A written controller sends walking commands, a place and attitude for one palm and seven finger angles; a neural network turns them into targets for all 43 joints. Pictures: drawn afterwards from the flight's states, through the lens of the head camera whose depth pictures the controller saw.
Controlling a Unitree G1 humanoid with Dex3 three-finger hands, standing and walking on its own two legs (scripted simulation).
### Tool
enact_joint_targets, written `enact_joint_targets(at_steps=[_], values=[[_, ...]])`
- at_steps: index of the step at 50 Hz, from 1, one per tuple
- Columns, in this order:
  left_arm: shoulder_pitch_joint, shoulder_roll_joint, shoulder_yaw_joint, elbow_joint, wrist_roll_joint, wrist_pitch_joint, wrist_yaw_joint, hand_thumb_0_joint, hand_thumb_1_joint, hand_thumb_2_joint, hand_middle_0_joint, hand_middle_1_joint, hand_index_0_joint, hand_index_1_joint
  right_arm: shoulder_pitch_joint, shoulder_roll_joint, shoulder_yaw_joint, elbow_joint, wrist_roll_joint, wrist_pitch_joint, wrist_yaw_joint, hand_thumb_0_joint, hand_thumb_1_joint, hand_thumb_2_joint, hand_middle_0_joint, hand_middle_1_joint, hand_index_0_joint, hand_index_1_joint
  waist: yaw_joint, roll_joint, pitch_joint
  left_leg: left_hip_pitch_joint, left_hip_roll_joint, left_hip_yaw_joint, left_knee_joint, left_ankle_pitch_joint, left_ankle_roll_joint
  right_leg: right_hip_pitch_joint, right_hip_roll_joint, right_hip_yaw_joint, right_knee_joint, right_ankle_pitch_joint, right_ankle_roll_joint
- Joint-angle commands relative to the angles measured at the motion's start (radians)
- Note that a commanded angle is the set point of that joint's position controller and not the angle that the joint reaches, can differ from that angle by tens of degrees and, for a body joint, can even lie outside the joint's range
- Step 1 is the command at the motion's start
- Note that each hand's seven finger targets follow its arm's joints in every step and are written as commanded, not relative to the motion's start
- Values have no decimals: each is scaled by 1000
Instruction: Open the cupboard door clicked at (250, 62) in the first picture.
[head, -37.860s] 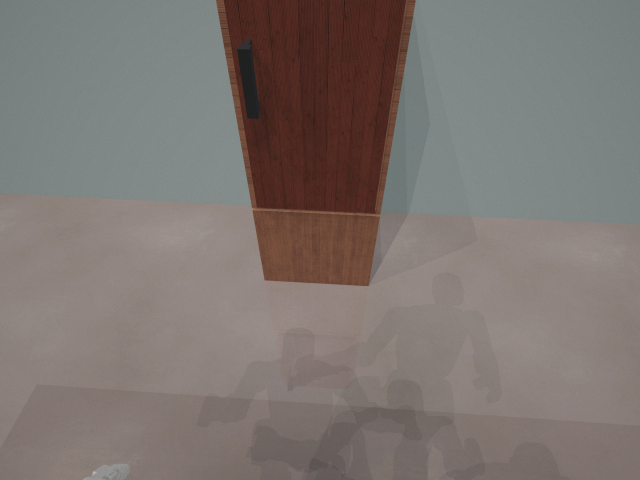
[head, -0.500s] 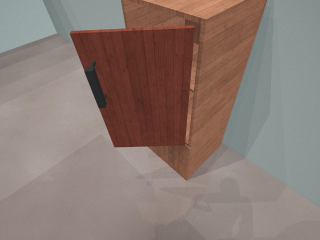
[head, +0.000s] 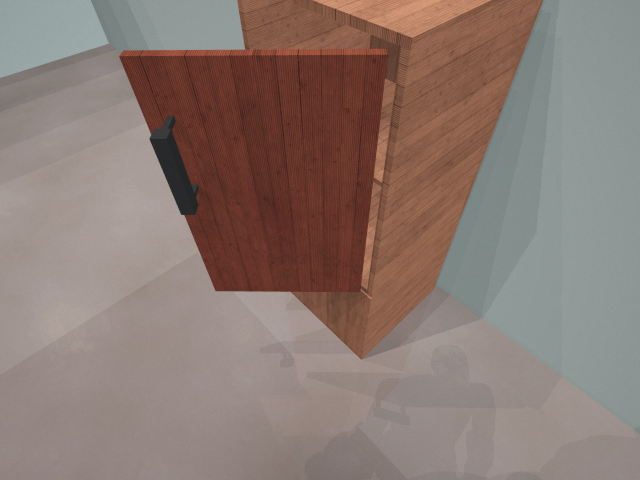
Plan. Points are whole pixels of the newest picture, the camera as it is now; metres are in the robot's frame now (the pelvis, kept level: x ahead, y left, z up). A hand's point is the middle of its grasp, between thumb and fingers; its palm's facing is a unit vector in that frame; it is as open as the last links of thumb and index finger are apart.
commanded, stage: come to a stop and stand still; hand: left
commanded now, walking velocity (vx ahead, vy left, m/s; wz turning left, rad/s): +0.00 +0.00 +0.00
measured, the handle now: (180, 166) +0.56 +0.26 +0.07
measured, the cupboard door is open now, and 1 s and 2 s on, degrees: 46 46 46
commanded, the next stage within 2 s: look again from close up in 0.38 s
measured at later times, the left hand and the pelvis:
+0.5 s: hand out of the picture +0.01 +0.17 -0.17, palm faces +0.03 -0.98 -0.21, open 7.3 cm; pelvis +0.01 +0.00 +0.00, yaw +0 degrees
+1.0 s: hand out of the picture +0.00 +0.17 -0.17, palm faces +0.04 -0.98 -0.19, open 7.3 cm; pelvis +0.01 +0.00 +0.00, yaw +0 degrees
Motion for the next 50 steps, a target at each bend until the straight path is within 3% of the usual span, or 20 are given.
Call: enact_joint_targets(at_steps=[1,18,26,40,50], values=[[64,102,19,-31,2,-13,8,0,900,900,-200,-300,-200,-300,78,-70,-10,-15,2,-6,-9,0,-900,-900,200,300,200,300,2,-33,17,-38,72,-81,-62,110,36,21,-129,151,-91,252,-4],[63,114,27,-40,4,-13,10,0,900,900,-200,-300,-200,-300,62,-77,-12,-16,2,-9,-14,0,-900,-900,200,300,200,300,9,-27,4,-17,76,-84,-59,179,36,55,-131,136,-83,352,2],[59,111,27,-40,3,-8,8,0,900,900,-200,-300,-200,-300,61,-76,-12,-13,0,-7,-16,0,-900,-900,200,300,200,300,10,-18,22,-18,80,-87,-72,157,36,36,-126,134,-91,284,-3],[67,110,29,-40,3,-11,9,0,900,900,-200,-300,-200,-300,74,-73,-14,-6,1,-9,-17,0,-900,-900,200,300,200,300,9,-35,11,-17,79,-89,-74,158,36,50,-130,132,-91,297,-2],[73,105,29,-36,3,-9,10,0,900,900,-200,-300,-200,-300,72,-70,-13,-4,1,-11,-19,0,-900,-900,200,300,200,300,12,-10,26,-15,83,-93,-79,177,39,39,-127,131,-92,285,-2]])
